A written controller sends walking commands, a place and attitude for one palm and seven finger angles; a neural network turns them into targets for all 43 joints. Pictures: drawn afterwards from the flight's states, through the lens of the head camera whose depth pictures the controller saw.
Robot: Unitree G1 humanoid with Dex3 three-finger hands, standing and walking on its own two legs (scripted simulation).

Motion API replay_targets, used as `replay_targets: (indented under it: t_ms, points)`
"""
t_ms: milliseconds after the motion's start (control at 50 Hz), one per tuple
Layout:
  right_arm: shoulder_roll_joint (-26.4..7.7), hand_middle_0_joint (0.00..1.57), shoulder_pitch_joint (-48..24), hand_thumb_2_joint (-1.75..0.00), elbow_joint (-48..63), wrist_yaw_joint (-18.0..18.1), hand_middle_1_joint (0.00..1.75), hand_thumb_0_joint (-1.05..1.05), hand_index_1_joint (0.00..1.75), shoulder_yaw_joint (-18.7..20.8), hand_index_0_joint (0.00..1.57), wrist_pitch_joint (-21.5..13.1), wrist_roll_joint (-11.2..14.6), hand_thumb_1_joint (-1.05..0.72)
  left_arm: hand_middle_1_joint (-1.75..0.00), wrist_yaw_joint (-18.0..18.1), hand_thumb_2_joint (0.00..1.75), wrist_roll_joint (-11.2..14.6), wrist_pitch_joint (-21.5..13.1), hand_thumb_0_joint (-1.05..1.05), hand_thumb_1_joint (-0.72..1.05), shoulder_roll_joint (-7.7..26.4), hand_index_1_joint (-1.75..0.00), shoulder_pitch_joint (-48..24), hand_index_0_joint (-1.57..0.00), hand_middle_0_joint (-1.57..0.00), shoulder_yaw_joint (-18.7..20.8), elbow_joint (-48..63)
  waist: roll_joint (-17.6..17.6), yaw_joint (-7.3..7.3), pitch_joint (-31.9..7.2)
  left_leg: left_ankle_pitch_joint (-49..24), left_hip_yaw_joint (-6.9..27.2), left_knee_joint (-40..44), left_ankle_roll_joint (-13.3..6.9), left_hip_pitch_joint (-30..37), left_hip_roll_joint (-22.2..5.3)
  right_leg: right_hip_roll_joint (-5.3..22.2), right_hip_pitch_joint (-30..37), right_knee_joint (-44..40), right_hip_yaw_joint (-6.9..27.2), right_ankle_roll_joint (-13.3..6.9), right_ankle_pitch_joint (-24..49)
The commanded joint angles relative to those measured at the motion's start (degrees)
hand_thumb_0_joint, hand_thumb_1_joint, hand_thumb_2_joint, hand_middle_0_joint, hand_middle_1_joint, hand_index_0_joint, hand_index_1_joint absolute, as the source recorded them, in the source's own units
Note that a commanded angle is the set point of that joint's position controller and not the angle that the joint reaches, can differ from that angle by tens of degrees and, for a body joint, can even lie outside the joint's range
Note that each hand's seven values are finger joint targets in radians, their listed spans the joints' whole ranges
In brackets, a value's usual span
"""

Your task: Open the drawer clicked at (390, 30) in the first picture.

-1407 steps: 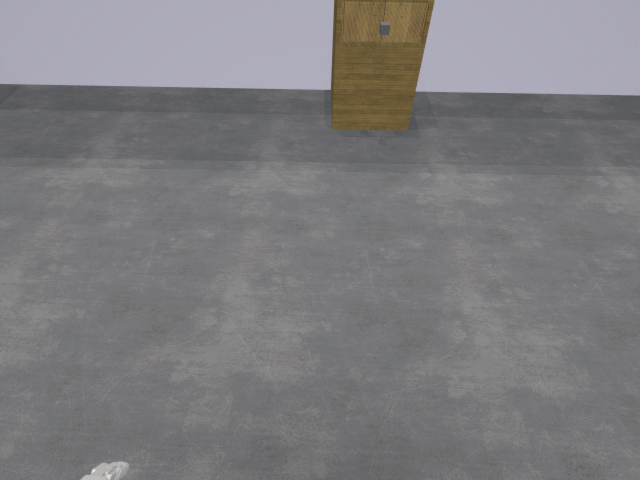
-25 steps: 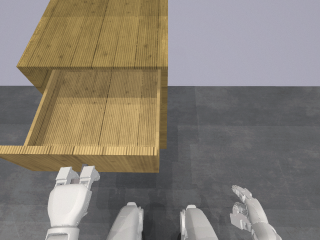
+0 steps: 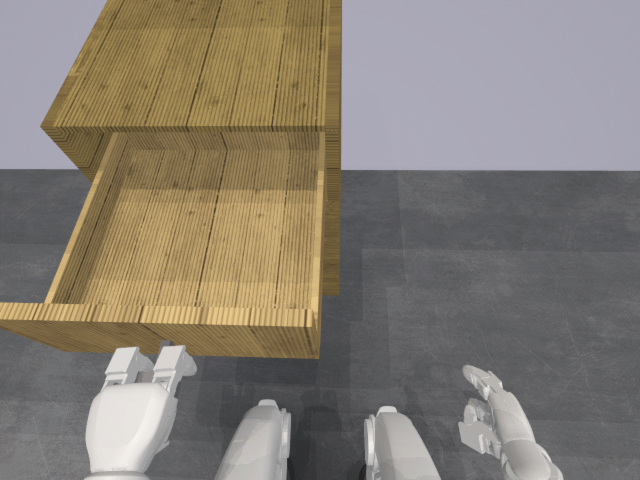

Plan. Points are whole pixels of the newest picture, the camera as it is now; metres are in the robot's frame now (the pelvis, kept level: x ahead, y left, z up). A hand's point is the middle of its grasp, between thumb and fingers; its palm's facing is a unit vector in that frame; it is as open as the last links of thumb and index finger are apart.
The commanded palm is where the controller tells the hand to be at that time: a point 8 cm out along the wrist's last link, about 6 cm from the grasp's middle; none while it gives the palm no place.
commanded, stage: pull the drawer open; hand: left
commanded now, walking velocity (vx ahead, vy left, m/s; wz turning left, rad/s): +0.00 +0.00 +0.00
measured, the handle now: (159, 374) +0.25 +0.22 -0.05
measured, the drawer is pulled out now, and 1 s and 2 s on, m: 0.28 0.29 0.29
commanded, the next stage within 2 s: open the thumb to release the handle in 0.24 s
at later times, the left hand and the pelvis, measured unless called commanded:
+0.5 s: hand (155, 423) +0.19 +0.22 -0.06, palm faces -0.09 -0.08 -0.99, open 7.8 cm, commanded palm +0.18 +0.22 -0.01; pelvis -0.01 +0.00 -0.01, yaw +1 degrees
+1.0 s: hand (149, 420) +0.20 +0.22 -0.06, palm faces -0.07 -0.08 -0.99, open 13.4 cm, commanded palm +0.18 +0.22 -0.01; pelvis -0.02 +0.00 +0.00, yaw +1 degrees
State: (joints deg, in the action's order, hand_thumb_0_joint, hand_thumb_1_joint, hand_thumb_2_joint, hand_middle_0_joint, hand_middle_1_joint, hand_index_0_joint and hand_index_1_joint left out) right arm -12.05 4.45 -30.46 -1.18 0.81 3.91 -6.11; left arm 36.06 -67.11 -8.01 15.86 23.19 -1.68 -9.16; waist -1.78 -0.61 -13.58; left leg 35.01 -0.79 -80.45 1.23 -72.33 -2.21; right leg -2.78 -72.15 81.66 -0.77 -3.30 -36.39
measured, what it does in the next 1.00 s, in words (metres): stands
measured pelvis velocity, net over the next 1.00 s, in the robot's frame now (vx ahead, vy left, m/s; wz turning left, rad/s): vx -0.02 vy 0.00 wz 0.02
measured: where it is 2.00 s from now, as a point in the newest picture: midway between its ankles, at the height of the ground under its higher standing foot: outside the picture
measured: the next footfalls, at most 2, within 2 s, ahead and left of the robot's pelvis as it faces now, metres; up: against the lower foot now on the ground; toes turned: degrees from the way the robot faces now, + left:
none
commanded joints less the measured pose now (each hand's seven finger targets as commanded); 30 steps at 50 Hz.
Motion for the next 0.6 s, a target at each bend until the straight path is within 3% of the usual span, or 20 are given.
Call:
replay_targets:
  t_ms: [0,200,260,300,320,340,360,420,460,580]
  points:
    - [-5.4,0.2,-2.6,-0.9,8.5,0.4,0.3,0.0,0.3,2.1,0.2,-2.7,-0.1,-0.9,-1.35,3.4,0.9,1.4,-0.6,0.0,0.9,9.2,-1.35,12.0,-0.4,-0.4,6.6,10.7,0.8,-3.7,-19.3,-17.7,0.2,7.5,-2.7,16.1,3.9,0.1,14.0,-12.7,3.9,-0.6,26.0]
    - [-4.8,0.2,-3.0,-0.9,8.1,0.7,0.3,0.0,0.3,2.0,0.2,-2.8,0.2,-0.9,-1.35,3.1,0.9,1.9,-1.0,0.0,0.9,9.6,-1.35,13.1,-0.4,-0.4,7.4,9.5,1.5,-4.07,-18.6,-16.6,-0.1,7.1,-2.7,13.8,4.1,0.4,16.0,-13.1,5.2,-0.4,27.4]
    - [-4.7,0.2,-3.1,-0.9,8.2,0.7,0.3,0.0,0.3,2.0,0.2,-2.8,0.2,-0.9,-1.35,3.3,0.9,1.7,-1.6,0.0,0.9,10.0,-1.35,15.3,-0.4,-0.4,8.4,9.7,0.1,-5.07,-19.9,-18.4,-0.1,7.4,-2.6,15.0,4.2,0.1,16.1,-12.1,4.8,-0.7,28.5]
    - [-4.6,0.2,-3.2,-0.9,8.1,0.6,0.3,0.0,0.3,2.1,0.2,-2.8,0.2,-0.9,-1.35,3.1,0.9,1.8,-1.5,0.0,0.9,9.6,-1.35,14.9,-0.4,-0.4,7.5,10.0,0.8,-4.61,-19.1,-17.8,0.0,7.2,-2.6,14.9,4.1,0.2,15.8,-12.6,5.1,-0.6,28.7]
    - [-6.2,0.2,-2.5,-0.9,6.3,0.7,0.3,0.0,0.3,2.3,0.2,-2.4,-0.4,-0.9,-1.35,3.9,0.9,0.4,-1.1,0.0,0.9,10.3,-1.35,-2.4,-0.4,-0.4,5.3,11.6,1.4,0.4,-17.3,-15.8,0.6,5.1,-3.0,13.4,3.2,0.9,10.8,-12.7,4.9,0.0,26.2]
    - [-5.9,0.2,-1.8,-0.9,6.2,1.2,0.3,0.0,0.3,2.5,0.2,-2.8,-0.4,-0.9,-1.34,4.4,0.87,0.2,-1.4,0.0,0.83,9.8,-1.34,-4.0,-0.4,-0.4,6.3,12.0,0.3,-0.34,-17.9,-15.6,0.5,5.1,-3.1,13.3,3.2,0.8,10.9,-12.3,3.5,0.1,24.3]
    - [-5.9,0.2,-1.8,-0.9,6.2,1.3,0.3,0.0,0.3,2.4,0.2,-3.0,-0.4,-0.9,-1.34,4.7,0.84,0.0,-1.2,0.0,0.76,10.4,-1.34,-0.8,-0.39,-0.39,7.2,8.9,1.0,-1.27,-18.7,-15.3,0.4,5.2,-3.0,13.7,3.4,0.7,10.6,-12.3,3.3,0.2,22.6]
    - [-6.2,0.2,-1.3,-0.9,6.2,1.5,0.3,0.0,0.3,2.8,0.2,-3.2,-0.1,-0.9,-1.31,4.6,0.75,0.8,-0.5,0.0,0.55,9.9,-1.31,-0.8,-0.38,-0.38,7.0,7.7,3.0,-1.33,-19.1,-14.8,0.3,5.0,-3.2,12.9,3.4,0.9,12.5,-12.9,3.3,0.3,23.2]
    - [-6.2,0.2,-1.2,-0.9,6.2,1.6,0.3,0.0,0.3,2.7,0.2,-3.0,0.2,-0.9,-1.3,4.7,0.69,0.7,0.1,0.0,0.41,10.2,-1.3,-1.8,-0.36,-0.36,6.9,8.0,1.8,-1.5,-20.7,-15.5,0.2,5.5,-3.1,14.4,3.5,0.9,12.0,-12.7,3.1,0.3,22.6]
    - [-6.5,0.2,-1.2,-0.9,6.0,2.4,0.3,0.0,0.3,2.9,0.2,-3.0,1.1,-0.9,-1.25,3.7,0.51,2.0,2.3,0.0,-0.01,9.2,-1.25,-4.7,-0.33,-0.33,3.9,7.0,2.9,-0.68,-18.8,-12.7,0.2,6.7,-3.5,13.7,3.3,1.1,13.6,-15.1,2.8,0.5,18.8]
